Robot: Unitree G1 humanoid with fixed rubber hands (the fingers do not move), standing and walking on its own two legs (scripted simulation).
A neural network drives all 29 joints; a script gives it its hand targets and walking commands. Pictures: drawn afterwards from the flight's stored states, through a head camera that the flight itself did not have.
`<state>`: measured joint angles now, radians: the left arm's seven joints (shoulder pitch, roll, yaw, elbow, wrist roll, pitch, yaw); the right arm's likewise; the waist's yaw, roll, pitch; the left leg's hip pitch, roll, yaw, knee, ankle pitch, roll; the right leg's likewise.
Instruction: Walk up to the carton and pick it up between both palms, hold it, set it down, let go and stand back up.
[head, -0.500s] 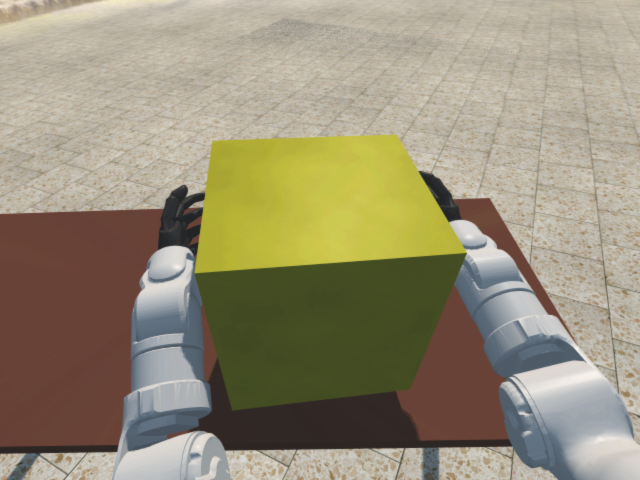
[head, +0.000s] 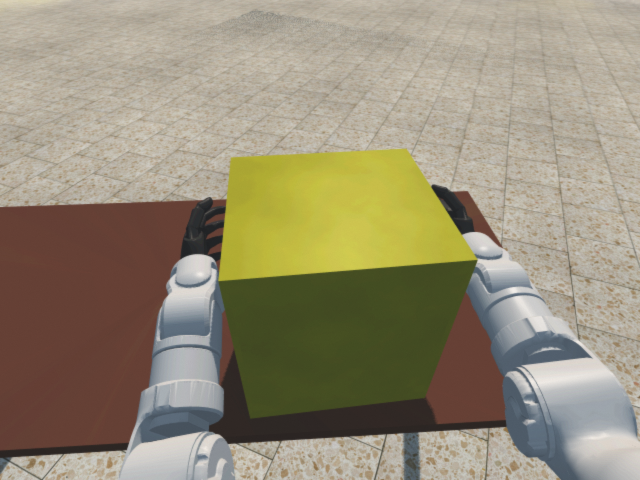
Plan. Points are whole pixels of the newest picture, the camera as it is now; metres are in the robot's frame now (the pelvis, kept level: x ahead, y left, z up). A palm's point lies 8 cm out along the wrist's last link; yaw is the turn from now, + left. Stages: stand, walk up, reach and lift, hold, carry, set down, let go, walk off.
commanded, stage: set down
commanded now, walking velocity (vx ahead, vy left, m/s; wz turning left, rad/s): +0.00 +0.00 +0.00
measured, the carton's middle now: (330, 280) +0.38 +0.03 +0.08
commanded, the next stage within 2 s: none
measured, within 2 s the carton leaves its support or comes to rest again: rests again in 0.90 s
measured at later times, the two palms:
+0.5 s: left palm (177, 259) +0.36 +0.23 +0.13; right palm (430, 235) +0.43 -0.11 +0.13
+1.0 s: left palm (175, 270) +0.35 +0.23 +0.13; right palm (430, 239) +0.42 -0.11 +0.13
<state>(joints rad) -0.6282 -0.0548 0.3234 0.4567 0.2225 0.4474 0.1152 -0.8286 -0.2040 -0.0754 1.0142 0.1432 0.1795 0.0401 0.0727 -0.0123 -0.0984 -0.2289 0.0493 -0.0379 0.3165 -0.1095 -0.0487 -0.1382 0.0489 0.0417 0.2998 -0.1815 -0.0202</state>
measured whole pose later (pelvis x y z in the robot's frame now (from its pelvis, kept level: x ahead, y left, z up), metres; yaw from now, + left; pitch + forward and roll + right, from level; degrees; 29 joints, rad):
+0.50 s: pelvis +0.03 +0.00 +0.00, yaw +3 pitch +2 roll -1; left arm -0.53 0.00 0.30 0.39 0.17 0.36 0.07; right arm -0.72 -0.11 -0.08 0.91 0.11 0.09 -0.03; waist 0.05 -0.05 -0.12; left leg -0.21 0.03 -0.09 0.33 -0.14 -0.06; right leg -0.08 0.04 -0.01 0.27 -0.21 -0.02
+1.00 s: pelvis +0.02 -0.01 +0.00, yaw +3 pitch +0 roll +0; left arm -0.55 -0.02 0.36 0.45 0.25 0.30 0.02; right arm -0.74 -0.07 -0.23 0.98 -0.03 0.02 0.03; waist 0.08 -0.06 -0.08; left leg -0.17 0.04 -0.07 0.28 -0.11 -0.06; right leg -0.07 0.04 0.00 0.29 -0.21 -0.03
